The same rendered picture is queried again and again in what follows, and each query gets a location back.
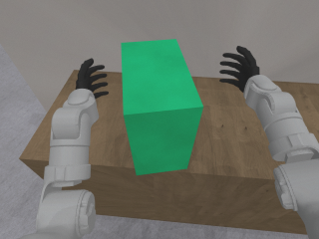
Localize pedestal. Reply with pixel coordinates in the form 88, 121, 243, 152
19, 70, 319, 235

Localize left robot upper arm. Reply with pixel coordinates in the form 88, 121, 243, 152
19, 189, 97, 239

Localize robot right forearm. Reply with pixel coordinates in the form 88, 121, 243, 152
243, 75, 319, 164

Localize robot right hand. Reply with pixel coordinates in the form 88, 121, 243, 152
219, 46, 260, 93

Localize robot left forearm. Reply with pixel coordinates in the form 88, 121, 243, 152
36, 89, 99, 231

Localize carton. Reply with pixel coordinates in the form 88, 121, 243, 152
121, 39, 203, 175

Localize right robot upper arm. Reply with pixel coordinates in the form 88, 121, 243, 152
273, 158, 319, 239

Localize robot left hand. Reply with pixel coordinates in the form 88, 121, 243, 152
75, 58, 109, 99

